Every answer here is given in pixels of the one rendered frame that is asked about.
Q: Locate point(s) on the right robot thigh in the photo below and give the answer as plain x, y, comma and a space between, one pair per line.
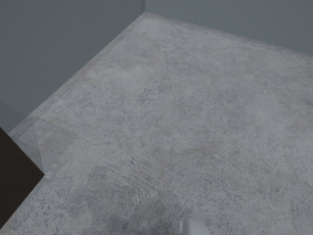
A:
191, 226

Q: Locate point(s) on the cabinet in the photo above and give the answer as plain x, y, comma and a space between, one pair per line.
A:
18, 176

